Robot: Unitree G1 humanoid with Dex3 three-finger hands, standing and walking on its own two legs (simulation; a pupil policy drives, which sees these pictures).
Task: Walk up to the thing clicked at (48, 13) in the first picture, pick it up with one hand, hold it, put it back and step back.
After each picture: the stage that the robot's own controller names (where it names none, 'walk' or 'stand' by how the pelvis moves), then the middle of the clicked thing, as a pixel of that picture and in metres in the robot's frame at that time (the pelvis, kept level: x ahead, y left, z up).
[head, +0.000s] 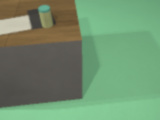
stand; (45, 16) +0.85 +0.22 -0.02
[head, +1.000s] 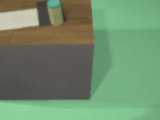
walk; (55, 12) +0.75 +0.18 -0.01
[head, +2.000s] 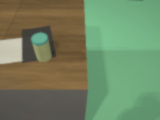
stand; (42, 47) +0.53 +0.19 +0.00
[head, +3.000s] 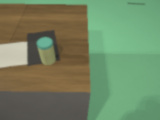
stand; (46, 51) +0.54 +0.17 -0.02
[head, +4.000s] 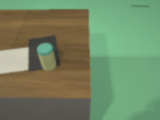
stand; (47, 57) +0.52 +0.18 -0.02
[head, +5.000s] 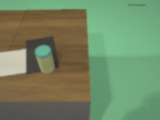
stand; (45, 59) +0.51 +0.18 -0.03
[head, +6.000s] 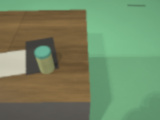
stand; (45, 60) +0.50 +0.18 -0.03
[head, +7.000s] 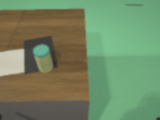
rise first; (43, 59) +0.51 +0.19 -0.02
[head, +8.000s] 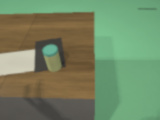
go down; (52, 58) +0.52 +0.19 -0.02
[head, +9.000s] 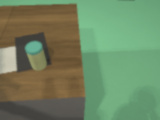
go down; (36, 56) +0.52 +0.18 -0.01
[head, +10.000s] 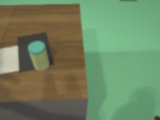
go down; (39, 56) +0.51 +0.18 -0.01
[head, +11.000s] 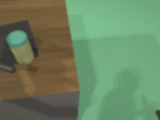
close in; (21, 48) +0.50 +0.20 +0.02
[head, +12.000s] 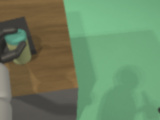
close; (19, 47) +0.49 +0.20 +0.04
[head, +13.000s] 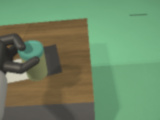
lift; (34, 61) +0.35 +0.16 +0.18
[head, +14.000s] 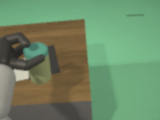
hold; (38, 64) +0.35 +0.15 +0.17
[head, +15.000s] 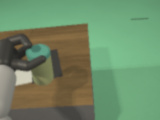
hold; (41, 65) +0.34 +0.14 +0.17
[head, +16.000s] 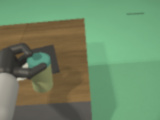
hold; (41, 73) +0.34 +0.15 +0.13
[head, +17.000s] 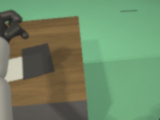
crouch; out of the picture +0.08 +0.59 -0.69
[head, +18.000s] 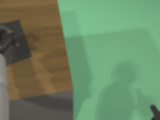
lower; out of the picture -0.02 +0.62 -0.71
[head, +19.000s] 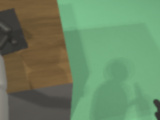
lower; out of the picture -0.08 +0.62 -0.68
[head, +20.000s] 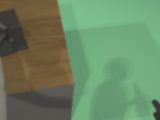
lower; out of the picture -0.13 +0.63 -0.68
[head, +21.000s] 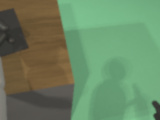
lower; out of the picture -0.17 +0.63 -0.68
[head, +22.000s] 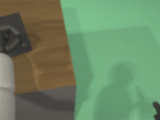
loosen; out of the picture -0.20 +0.63 -0.68
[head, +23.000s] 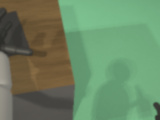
withdraw; out of the picture -0.22 +0.64 -0.68
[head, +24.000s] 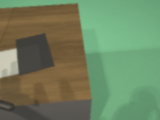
sink last; out of the picture -0.25 +0.62 -0.71
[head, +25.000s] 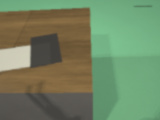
stand; out of the picture -0.19 +0.67 -0.71
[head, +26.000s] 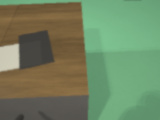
stand; out of the picture -0.22 +0.66 -0.71
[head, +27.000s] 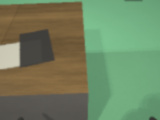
stand; out of the picture -0.21 +0.67 -0.70
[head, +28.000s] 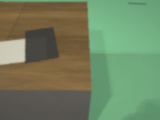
stand; out of the picture -0.19 +0.66 -0.70
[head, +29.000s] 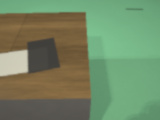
walk; out of the picture -0.20 +0.66 -0.75
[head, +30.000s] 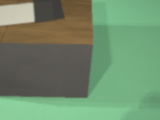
walk; out of the picture +0.01 +0.65 -0.73
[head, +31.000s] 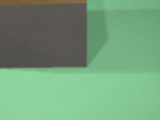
walk; out of the picture +0.35 +0.66 -0.72
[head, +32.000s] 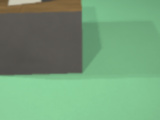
stand; out of the picture +0.40 +0.66 -0.73
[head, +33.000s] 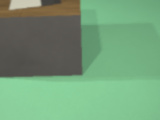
stand; out of the picture +0.41 +0.68 -0.75
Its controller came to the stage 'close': yes
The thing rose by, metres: 0.20
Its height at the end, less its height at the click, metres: -0.72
